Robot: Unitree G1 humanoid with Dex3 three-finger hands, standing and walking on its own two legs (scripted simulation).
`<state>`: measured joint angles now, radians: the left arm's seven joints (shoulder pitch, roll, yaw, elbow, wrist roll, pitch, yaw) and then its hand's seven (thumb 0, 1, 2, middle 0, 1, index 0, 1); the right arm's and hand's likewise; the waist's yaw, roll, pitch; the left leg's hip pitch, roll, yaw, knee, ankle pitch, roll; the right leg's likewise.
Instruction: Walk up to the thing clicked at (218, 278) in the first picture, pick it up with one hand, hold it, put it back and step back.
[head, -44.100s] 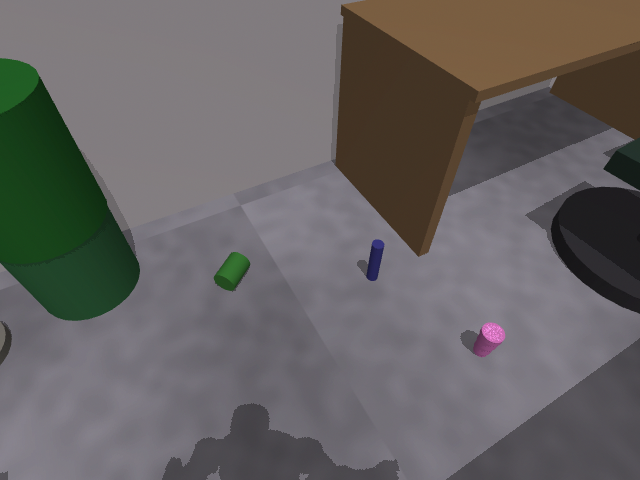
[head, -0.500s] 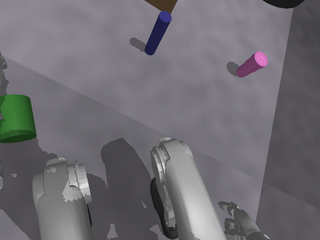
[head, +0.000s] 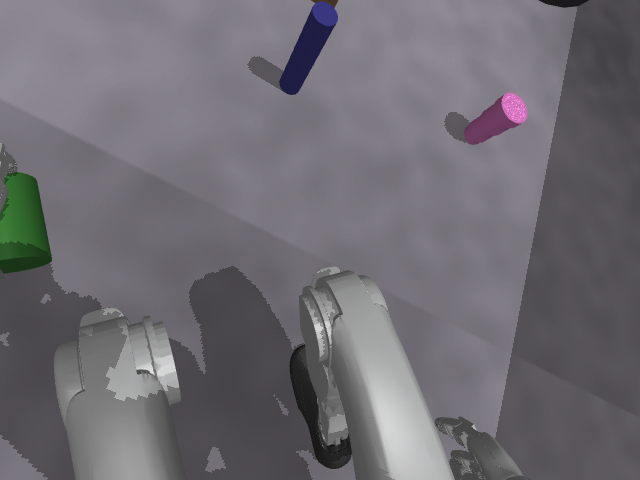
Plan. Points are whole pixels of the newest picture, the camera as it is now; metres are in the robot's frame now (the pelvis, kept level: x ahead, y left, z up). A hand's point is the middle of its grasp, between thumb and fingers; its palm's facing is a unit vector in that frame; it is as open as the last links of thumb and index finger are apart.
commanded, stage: rest palm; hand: left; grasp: from above
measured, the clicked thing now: (5, 224) +0.46 +0.31 -0.28
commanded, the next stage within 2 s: close in 0.72 s
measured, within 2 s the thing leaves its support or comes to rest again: neither
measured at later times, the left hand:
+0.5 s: hand out of the picture +0.45 +0.30 -0.23, palm faces -0.48 -0.11 -0.87, open 14.3 cm
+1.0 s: hand (3, 222) +0.45 +0.30 -0.24, palm faces -0.45 -0.10 -0.89, open 14.3 cm
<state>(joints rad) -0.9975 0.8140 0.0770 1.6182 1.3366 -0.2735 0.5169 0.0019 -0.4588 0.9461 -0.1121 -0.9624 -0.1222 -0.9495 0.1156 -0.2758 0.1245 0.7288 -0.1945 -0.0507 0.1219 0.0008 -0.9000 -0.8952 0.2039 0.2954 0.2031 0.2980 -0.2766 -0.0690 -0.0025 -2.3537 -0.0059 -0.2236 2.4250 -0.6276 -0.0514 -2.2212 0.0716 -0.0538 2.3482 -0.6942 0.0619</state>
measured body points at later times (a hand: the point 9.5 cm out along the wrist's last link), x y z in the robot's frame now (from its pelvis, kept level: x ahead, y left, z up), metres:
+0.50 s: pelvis +0.01 +0.00 -0.01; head +0.27 +0.10 +0.35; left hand +0.47 +0.31 -0.18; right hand +0.06 -0.25 -0.10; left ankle +0.08 +0.14 -0.29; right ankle +0.10 -0.14 -0.29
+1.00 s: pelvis +0.01 +0.00 -0.02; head +0.26 +0.11 +0.34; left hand +0.47 +0.30 -0.18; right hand +0.07 -0.26 -0.10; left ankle +0.08 +0.14 -0.29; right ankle +0.10 -0.14 -0.29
